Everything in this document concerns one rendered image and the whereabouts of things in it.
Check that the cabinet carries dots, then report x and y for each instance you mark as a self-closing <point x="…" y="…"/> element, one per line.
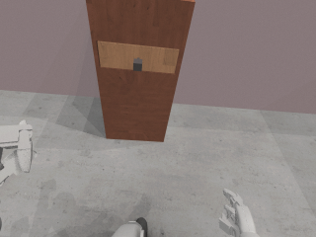
<point x="136" y="105"/>

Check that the left robot hand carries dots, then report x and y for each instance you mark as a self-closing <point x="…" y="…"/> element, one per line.
<point x="16" y="136"/>

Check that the handle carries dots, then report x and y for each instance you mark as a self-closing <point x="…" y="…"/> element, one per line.
<point x="137" y="64"/>

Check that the robot left shin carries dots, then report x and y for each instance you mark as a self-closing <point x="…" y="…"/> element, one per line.
<point x="134" y="222"/>

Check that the drawer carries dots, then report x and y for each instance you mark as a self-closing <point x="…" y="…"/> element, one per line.
<point x="121" y="56"/>

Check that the right robot hand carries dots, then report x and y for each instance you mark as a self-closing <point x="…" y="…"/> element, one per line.
<point x="241" y="217"/>

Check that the robot left thigh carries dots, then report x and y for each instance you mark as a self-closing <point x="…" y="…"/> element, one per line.
<point x="129" y="230"/>

